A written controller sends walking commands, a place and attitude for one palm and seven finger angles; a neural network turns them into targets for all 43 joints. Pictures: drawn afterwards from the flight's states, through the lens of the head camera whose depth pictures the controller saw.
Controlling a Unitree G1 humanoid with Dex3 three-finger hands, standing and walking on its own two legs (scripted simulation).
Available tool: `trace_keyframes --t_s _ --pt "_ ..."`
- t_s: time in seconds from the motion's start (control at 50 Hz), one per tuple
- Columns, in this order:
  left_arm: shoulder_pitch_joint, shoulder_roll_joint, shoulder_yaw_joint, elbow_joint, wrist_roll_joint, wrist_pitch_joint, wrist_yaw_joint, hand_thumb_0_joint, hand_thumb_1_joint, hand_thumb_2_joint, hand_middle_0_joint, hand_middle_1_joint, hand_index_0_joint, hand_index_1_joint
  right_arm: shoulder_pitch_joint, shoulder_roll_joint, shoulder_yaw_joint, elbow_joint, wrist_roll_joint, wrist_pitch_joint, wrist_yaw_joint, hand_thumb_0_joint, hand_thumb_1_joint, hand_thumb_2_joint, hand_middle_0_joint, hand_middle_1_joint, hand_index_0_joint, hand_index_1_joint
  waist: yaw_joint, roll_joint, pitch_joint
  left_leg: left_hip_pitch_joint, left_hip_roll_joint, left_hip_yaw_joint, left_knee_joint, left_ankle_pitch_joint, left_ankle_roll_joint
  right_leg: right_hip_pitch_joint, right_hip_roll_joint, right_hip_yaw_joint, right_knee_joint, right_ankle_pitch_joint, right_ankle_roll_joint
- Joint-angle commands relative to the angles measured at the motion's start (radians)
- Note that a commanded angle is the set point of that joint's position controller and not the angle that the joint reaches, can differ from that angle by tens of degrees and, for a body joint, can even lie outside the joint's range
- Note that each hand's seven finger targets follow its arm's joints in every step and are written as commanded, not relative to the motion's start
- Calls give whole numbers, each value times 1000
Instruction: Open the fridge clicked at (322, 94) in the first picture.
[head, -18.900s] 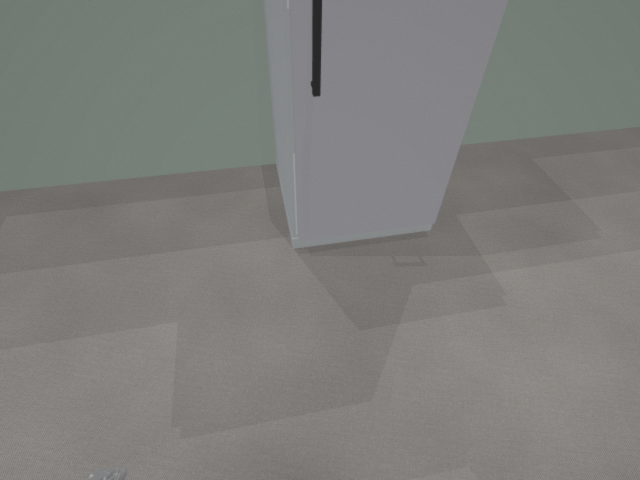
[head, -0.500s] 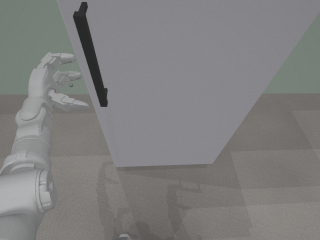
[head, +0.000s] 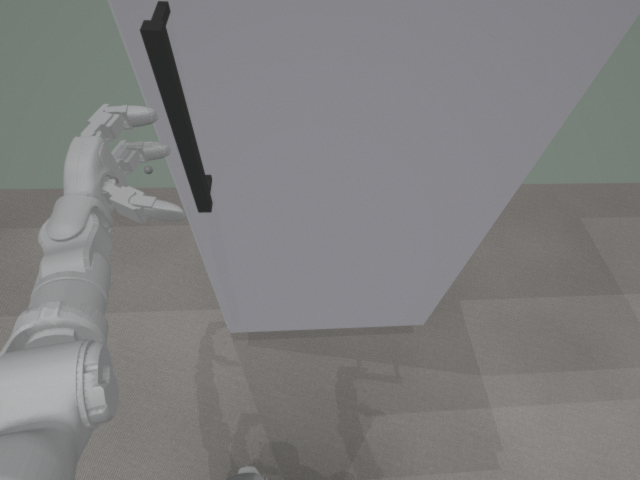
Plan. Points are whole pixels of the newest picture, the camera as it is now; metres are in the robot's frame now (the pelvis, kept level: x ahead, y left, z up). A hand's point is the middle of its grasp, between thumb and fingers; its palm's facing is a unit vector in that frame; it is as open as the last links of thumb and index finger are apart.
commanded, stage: feel for the door with the fingertips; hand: left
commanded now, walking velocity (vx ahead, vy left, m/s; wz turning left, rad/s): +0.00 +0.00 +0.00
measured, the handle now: (187, 126) +0.52 +0.16 +0.14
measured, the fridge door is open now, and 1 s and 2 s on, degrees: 0 0 0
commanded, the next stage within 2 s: slide the fingers in behind the handle in 0.70 s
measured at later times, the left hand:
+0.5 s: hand (163, 159) +0.47 +0.19 +0.13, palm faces +0.04 -1.00 +0.00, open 14.0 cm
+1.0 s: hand (168, 155) +0.48 +0.18 +0.12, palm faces +0.03 -1.00 +0.00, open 13.6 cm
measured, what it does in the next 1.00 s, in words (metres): stands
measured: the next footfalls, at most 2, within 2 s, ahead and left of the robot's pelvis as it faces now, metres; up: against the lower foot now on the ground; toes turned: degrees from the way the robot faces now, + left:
none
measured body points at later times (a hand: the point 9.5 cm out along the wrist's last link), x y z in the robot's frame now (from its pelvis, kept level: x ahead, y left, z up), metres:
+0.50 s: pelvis +0.00 -0.01 +0.00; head +0.06 +0.00 +0.45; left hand +0.46 +0.24 +0.13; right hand +0.03 -0.27 -0.12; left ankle +0.02 +0.10 -0.71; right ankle -0.02 -0.11 -0.71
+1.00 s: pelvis -0.01 -0.01 +0.00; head +0.07 +0.00 +0.44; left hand +0.48 +0.24 +0.12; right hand +0.01 -0.27 -0.12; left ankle +0.02 +0.10 -0.71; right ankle -0.02 -0.11 -0.71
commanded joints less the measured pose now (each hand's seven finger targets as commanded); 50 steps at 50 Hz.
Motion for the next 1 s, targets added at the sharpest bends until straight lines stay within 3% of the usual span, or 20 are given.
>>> trace_keyframes --t_s 0.0,0.02,0.08,0.1,0.18,0.32,0.34,0.36,0.38,0.48,0.52,0.58,0.62,0.7,0.76,0.78,0.82,0.86,0.9,0.98 --pt "-445 191 21 -259 -6 -82 33 0 -500 300 -300 -1200 -300 -1200 69 -160 -60 -86 0 -33 -5 0 -900 -900 200 300 200 300 -2 89 -387 397 -20 -76 -65 337 11 -2 31 23 -73 330 -4" --pt "-440 168 7 -276 -4 -78 41 0 -500 300 -300 -1200 -300 -1200 66 -155 -62 -88 -1 -34 -2 0 -900 -900 200 300 200 300 -3 108 -393 407 -20 -71 -64 348 10 -5 31 23 -72 341 -3" --pt "-432 163 9 -275 3 -71 66 0 -500 300 -300 -1200 -300 -1200 66 -156 -61 -92 -2 -33 3 0 -900 -900 200 300 200 300 0 64 -361 374 -23 -70 -67 326 13 12 32 21 -73 335 -3" --pt "-414 174 21 -265 10 -67 76 0 -500 300 -300 -1200 -300 -1200 59 -156 -61 -95 -1 -33 4 0 -900 -900 200 300 200 300 10 54 -366 366 -23 -67 -72 317 11 21 30 24 -72 335 -3" --pt "-491 210 41 -264 30 -84 109 0 -500 300 -300 -1200 -300 -1200 60 -156 -56 -90 -4 -33 -1 0 -900 -900 200 300 200 300 -6 50 -341 344 -27 -62 -72 281 15 22 27 33 -78 318 -1" --pt "-506 223 36 -158 35 -90 84 0 -500 300 -300 -1200 -300 -1200 66 -156 -50 -81 -1 -35 -9 0 -900 -900 200 300 200 300 -23 13 -335 295 -31 -49 -69 243 21 44 22 51 -88 335 8" --pt "-523 207 19 -153 33 -86 74 0 -500 300 -300 -1200 -300 -1200 65 -154 -51 -78 0 -36 -9 0 -900 -900 200 300 200 300 -30 29 -323 295 -32 -45 -68 243 21 37 21 53 -90 340 8" --pt "-505 247 54 -144 33 -85 70 0 -500 300 -300 -1200 -300 -1200 72 -159 -51 -80 -2 -35 -9 0 -900 -900 200 300 200 300 -13 34 -343 287 -34 -47 -67 247 20 56 20 54 -87 344 6" --pt "-500 246 52 -147 29 -90 65 0 -500 300 -300 -1200 -300 -1200 76 -159 -52 -82 -2 -33 -11 0 -900 -900 200 300 200 300 -18 34 -358 294 -35 -46 -62 263 23 64 21 52 -83 356 5" --pt "-540 172 -10 -156 13 -92 40 0 -500 300 -300 -1200 -300 -1200 83 -154 -55 -74 0 -30 -8 0 -900 -900 200 300 200 300 -40 52 -337 316 -33 -51 -56 271 23 19 24 46 -89 350 5" --pt "-541 216 24 -142 12 -86 45 0 -500 300 -300 -1200 -300 -1200 89 -162 -57 -67 -1 -28 -9 0 -900 -900 200 300 200 300 -33 41 -352 307 -31 -55 -57 263 23 25 23 51 -88 343 6" --pt "-595 220 18 -157 21 -88 58 0 -500 300 -300 -1200 -300 -1200 100 -161 -58 -60 -4 -27 -9 0 -900 -900 200 300 200 300 -47 45 -356 302 -34 -54 -51 263 27 20 22 52 -87 343 9" --pt "-592 233 27 -149 34 -93 68 0 -500 300 -300 -1200 -300 -1200 102 -162 -57 -55 -6 -27 -7 0 -900 -900 200 300 200 300 -39 87 -374 324 -31 -61 -50 273 20 -1 23 49 -81 331 6" --pt "-609 264 47 -132 43 -103 79 0 -500 300 -300 -1200 -300 -1200 111 -167 -58 -50 -8 -26 -5 0 -900 -900 200 300 200 300 -43 65 -386 307 -31 -61 -46 271 22 10 25 52 -79 337 9" --pt "-642 243 21 -101 45 -91 75 0 -500 300 -300 -1200 -300 -1200 114 -168 -56 -44 -6 -26 -6 0 -900 -900 200 300 200 300 -66 64 -354 297 -29 -61 -50 230 23 -21 25 54 -92 297 12" --pt "-657 268 38 -91 47 -93 77 0 -500 300 -300 -1200 -300 -1200 125 -172 -56 -38 -8 -26 -10 0 -900 -900 200 300 200 300 -73 33 -346 285 -28 -66 -45 227 27 -22 27 52 -90 290 11" --pt "-661 252 16 -74 51 -85 70 0 -500 300 -300 -1200 -300 -1200 124 -170 -54 -39 -6 -28 -10 0 -900 -900 200 300 200 300 -76 69 -341 286 -27 -68 -50 210 23 -44 24 52 -92 268 11" --pt "-626 256 28 -56 46 -80 66 0 -500 300 -300 -1200 -300 -1200 124 -172 -54 -45 -8 -29 -8 0 -900 -900 200 300 200 300 -63 71 -335 279 -26 -69 -52 203 21 -44 25 49 -91 254 7" --pt "-619 250 33 -94 41 -91 62 0 -500 300 -300 -1200 -300 -1200 126 -169 -56 -49 -11 -32 -5 0 -900 -900 200 300 200 300 -53 95 -400 317 -27 -67 -43 252 20 -27 25 49 -80 296 7" --pt "-557 253 52 -104 28 -93 58 0 -500 300 -300 -1200 -300 -1200 122 -166 -55 -65 -11 -28 -1 0 -900 -900 200 300 200 300 -35 68 -388 300 -29 -61 -45 267 22 8 30 44 -78 319 5"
